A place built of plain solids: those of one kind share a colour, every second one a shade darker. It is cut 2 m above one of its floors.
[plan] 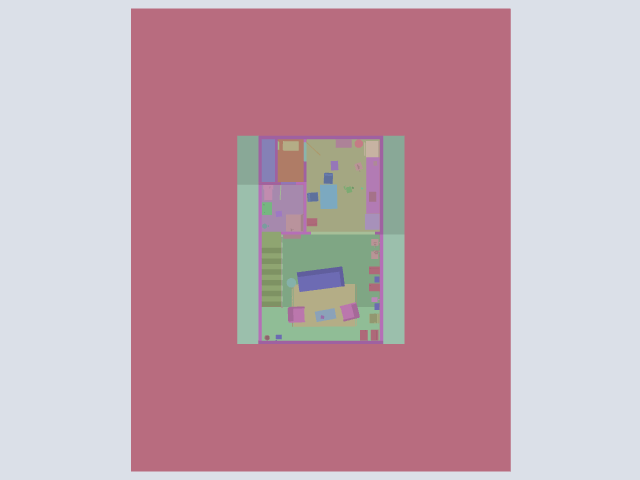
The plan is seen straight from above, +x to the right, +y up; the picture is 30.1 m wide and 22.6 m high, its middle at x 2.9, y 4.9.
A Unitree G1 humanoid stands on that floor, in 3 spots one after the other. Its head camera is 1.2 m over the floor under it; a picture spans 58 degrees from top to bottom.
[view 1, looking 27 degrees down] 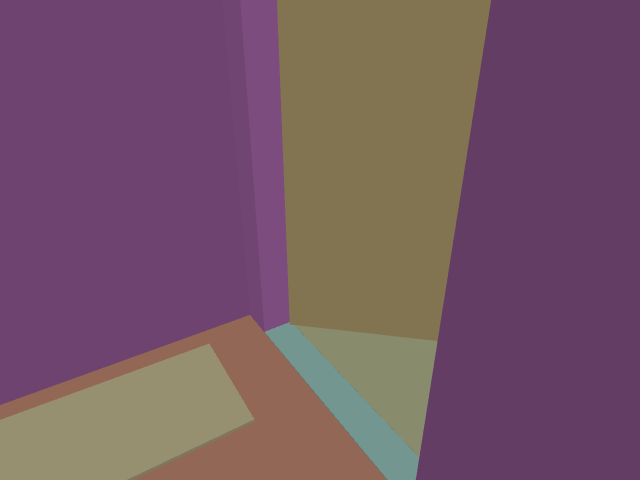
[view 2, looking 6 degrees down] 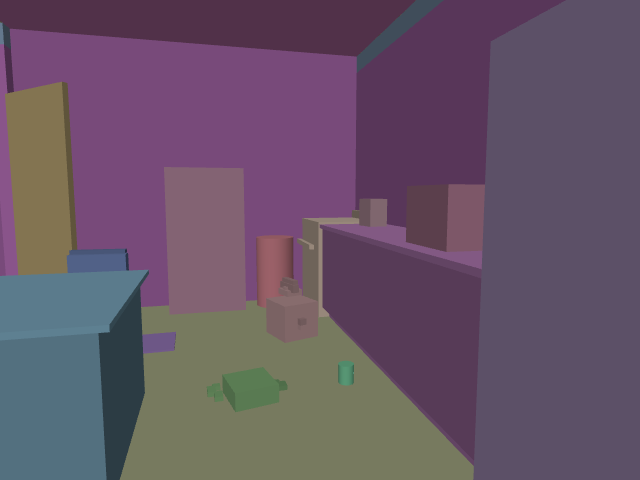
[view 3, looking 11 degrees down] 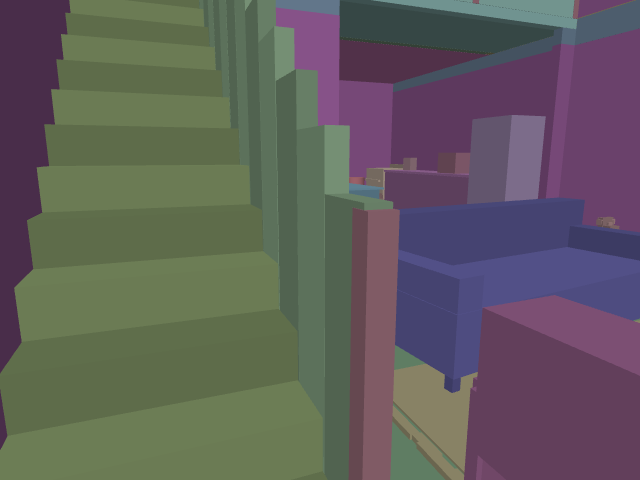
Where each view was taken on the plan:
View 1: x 1.52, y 8.13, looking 57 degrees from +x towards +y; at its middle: leaf_kitchen_door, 1.69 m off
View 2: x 4.08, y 4.78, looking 76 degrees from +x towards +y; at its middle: range_cooker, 4.17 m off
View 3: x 0.61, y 0.85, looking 69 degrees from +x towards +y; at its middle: stair_pan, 1.30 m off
